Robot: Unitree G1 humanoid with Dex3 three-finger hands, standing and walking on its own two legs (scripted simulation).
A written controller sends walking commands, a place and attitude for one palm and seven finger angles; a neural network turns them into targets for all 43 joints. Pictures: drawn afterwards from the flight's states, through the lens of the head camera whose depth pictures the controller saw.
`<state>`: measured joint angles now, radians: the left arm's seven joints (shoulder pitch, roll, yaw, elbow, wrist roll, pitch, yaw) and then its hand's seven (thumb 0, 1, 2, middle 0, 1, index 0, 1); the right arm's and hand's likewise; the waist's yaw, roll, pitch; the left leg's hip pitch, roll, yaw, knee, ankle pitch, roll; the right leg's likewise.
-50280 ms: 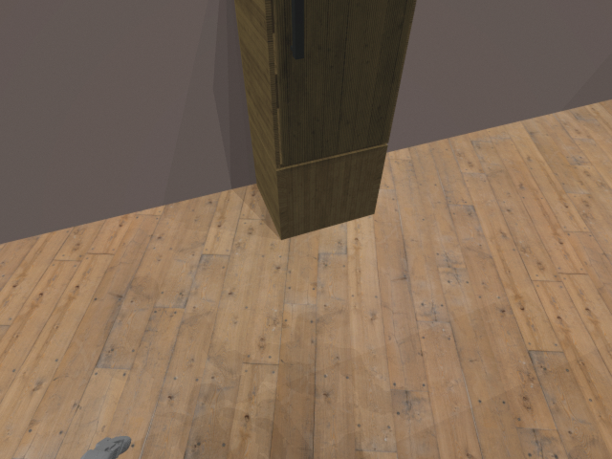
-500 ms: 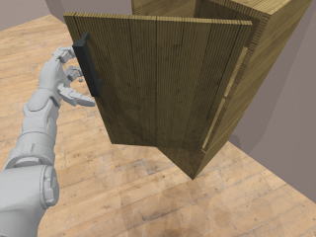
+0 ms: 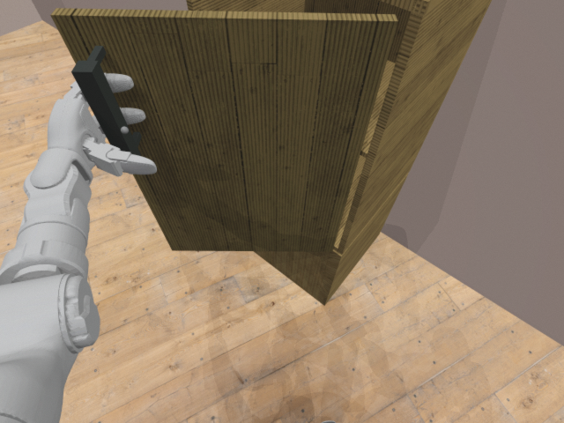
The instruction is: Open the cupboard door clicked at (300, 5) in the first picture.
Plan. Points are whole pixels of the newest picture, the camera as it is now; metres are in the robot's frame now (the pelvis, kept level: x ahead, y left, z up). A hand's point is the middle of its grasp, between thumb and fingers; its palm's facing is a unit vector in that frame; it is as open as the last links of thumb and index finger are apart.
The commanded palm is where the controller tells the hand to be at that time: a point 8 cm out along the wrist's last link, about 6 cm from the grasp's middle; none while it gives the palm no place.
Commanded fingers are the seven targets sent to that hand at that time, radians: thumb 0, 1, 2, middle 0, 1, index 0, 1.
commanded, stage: slide the fingers in behind the handle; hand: left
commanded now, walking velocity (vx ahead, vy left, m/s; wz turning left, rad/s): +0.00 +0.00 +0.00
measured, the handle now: (115, 109) +0.53 +0.21 +0.15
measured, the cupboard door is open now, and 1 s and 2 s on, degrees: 40 39 59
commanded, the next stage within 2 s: close the thumb around the handle in 0.46 s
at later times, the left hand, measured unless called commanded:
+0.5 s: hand (124, 131) +0.48 +0.19 +0.15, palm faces -0.02 -1.00 -0.01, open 14.1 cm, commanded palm +0.46 +0.23 +0.15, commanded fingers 0.00 -0.50 0.30 -0.30 -1.20 -0.30 -1.20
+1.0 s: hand (124, 129) +0.48 +0.19 +0.15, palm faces -0.02 -1.00 -0.01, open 8.8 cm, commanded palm +0.46 +0.24 +0.15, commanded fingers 0.00 0.79 0.85 -0.39 -1.34 -0.39 -1.34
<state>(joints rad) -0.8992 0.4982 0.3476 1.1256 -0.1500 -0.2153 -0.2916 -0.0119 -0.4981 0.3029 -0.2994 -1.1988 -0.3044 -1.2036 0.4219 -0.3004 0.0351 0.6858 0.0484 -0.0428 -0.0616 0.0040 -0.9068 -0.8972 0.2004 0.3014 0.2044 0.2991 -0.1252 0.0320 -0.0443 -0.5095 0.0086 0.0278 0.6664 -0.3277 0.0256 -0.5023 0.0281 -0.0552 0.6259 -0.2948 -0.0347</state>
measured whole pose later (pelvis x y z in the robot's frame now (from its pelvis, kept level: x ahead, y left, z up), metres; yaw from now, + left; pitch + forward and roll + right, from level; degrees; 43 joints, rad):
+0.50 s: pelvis +0.01 +0.01 +0.00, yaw +0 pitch +10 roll -1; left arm -0.86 0.41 0.28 1.05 -0.16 -0.20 -0.24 -0.01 -0.50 0.30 -0.29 -1.20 -0.28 -1.20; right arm 0.37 -0.28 0.03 0.68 0.04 -0.07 -0.04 0.00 -0.91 -0.90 0.20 0.30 0.20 0.30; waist -0.08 0.04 -0.06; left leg -0.49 -0.01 0.03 0.67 -0.34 0.04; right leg -0.48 0.01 -0.05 0.62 -0.31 -0.02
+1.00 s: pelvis +0.00 +0.01 +0.00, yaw +1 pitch +10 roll -1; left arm -0.92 0.43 0.29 1.11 -0.15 -0.22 -0.24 0.00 0.26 0.63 -0.34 -1.28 -0.33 -1.28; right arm 0.39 -0.29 0.03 0.70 0.04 -0.07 -0.04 0.00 -0.91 -0.90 0.20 0.30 0.20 0.30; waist -0.10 0.03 -0.06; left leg -0.52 -0.01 0.02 0.68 -0.34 0.04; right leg -0.51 0.01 -0.06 0.64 -0.31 -0.02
